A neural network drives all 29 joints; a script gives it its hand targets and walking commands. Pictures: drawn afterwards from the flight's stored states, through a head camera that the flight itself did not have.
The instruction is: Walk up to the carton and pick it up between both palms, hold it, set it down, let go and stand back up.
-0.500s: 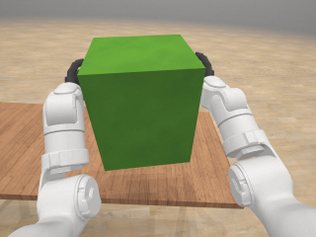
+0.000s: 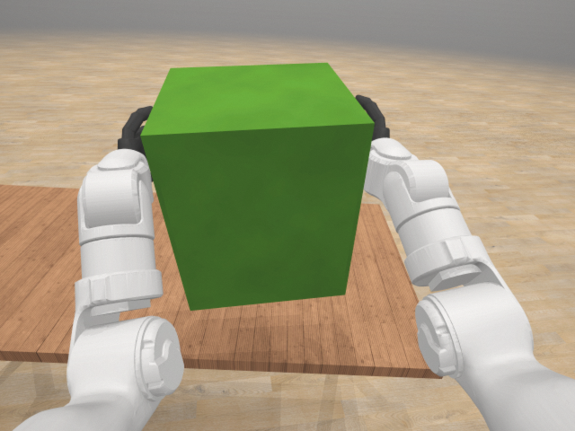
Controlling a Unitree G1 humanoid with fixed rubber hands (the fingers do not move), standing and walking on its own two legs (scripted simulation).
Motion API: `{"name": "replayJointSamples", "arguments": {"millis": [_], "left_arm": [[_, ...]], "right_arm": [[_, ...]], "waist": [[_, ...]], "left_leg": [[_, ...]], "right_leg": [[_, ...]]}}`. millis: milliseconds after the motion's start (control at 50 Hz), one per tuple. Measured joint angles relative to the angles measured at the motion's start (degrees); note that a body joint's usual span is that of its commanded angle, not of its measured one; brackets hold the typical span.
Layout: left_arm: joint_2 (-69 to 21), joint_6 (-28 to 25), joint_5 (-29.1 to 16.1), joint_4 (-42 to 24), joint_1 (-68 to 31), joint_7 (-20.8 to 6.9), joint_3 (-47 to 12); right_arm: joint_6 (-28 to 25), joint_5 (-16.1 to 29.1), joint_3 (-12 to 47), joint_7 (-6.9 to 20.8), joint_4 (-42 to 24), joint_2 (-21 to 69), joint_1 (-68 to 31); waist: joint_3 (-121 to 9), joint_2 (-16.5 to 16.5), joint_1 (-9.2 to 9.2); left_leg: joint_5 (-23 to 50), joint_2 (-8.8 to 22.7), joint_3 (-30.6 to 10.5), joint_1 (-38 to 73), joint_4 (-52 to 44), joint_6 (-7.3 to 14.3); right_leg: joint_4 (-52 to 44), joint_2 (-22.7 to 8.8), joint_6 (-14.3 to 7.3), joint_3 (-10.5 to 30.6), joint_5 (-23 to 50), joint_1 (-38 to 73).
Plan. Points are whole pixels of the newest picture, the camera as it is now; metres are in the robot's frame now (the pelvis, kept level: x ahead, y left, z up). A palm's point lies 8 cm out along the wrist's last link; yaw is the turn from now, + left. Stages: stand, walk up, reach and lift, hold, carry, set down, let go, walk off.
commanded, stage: hold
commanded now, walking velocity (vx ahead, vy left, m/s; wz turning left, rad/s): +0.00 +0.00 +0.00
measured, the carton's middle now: (260, 184) +0.37 +0.01 +0.25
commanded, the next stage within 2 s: none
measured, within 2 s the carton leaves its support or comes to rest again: neither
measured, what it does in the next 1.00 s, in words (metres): stands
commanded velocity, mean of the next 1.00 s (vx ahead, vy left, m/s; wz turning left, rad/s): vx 0.00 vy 0.00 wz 0.00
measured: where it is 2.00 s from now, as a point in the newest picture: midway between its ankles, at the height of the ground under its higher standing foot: outside the picture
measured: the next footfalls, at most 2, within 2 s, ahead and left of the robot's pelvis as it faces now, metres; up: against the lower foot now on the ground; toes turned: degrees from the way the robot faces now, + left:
none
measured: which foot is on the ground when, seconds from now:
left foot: down 0.00-1.00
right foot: down 0.00-1.00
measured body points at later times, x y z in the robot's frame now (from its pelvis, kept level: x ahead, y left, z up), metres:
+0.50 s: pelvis +0.00 +0.00 +0.00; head -0.08 +0.03 +0.44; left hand +0.39 +0.17 +0.28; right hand +0.38 -0.14 +0.30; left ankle +0.03 +0.12 -0.75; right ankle +0.01 -0.10 -0.75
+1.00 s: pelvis +0.00 +0.00 +0.00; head -0.08 +0.03 +0.44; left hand +0.39 +0.17 +0.28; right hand +0.39 -0.14 +0.30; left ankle +0.03 +0.12 -0.75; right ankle +0.01 -0.10 -0.75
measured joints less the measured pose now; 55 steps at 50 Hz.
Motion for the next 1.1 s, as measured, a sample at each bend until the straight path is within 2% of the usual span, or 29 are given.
{"name": "replayJointSamples", "arguments": {"millis": [320,540,980,1100], "left_arm": [[0.6,-1.2,-0.7,2.1,-0.4,0.4,-0.8],[0.3,-0.9,-0.7,0.4,0.4,0.7,-1.3],[0.3,-0.7,-0.9,2.0,-0.3,0.9,-0.8],[0.4,-0.5,-1.1,0.1,0.5,1.0,-1.4]], "right_arm": [[-0.5,-0.2,-0.2,0.1,1.4,-0.1,-0.6],[-0.6,0.5,0.2,0.0,0.2,-0.3,0.2],[0.1,0.5,0.0,-0.1,0.9,-0.3,0.2],[-0.1,1.1,0.5,-0.2,-0.3,-0.5,0.5]], "waist": [[-0.5,0.1,-0.06],[-0.7,0.1,-0.28],[-0.7,0.0,-0.04],[-0.8,0.1,-0.41]], "left_leg": [[0.1,-0.1,-0.4,-0.7,0.2,0.1],[0.1,-0.2,-0.6,-0.9,0.2,0.1],[-0.1,-0.3,-0.8,-0.5,0.0,0.0],[-0.3,-0.2,-1.0,-0.7,0.3,0.0]], "right_leg": [[-0.2,0.0,0.0,0.0,0.2,-0.4],[-0.4,0.1,0.1,0.2,0.3,-0.5],[-0.4,0.2,0.0,0.5,0.0,-0.2],[-0.7,0.3,0.0,0.4,0.0,-0.1]]}}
